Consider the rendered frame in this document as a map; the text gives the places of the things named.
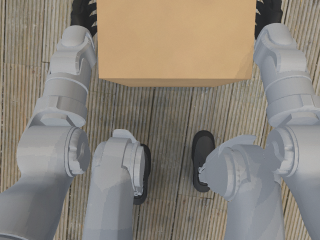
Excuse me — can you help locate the robot left thigh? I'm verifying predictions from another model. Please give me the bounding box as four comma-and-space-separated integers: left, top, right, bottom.
82, 137, 145, 240

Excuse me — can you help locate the robot right upper arm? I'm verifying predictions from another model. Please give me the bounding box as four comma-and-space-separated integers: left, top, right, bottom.
263, 124, 320, 240

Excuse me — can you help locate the robot left upper arm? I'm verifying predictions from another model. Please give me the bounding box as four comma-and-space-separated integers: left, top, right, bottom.
0, 125, 91, 240

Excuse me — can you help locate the right robot hand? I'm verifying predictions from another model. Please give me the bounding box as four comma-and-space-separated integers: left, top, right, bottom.
254, 0, 283, 40

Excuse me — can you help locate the robot right forearm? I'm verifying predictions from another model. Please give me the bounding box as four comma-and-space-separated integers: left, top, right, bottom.
253, 23, 320, 128

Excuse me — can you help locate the left robot hand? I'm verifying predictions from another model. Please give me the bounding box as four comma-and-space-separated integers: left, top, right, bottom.
70, 0, 98, 38

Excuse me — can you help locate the robot right shin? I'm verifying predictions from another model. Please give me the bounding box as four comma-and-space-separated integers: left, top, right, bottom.
198, 134, 282, 194

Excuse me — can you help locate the carton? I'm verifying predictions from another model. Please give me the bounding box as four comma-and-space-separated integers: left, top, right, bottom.
96, 0, 257, 87

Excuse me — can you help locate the robot left forearm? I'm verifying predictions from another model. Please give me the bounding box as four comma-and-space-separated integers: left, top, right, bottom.
16, 25, 97, 171

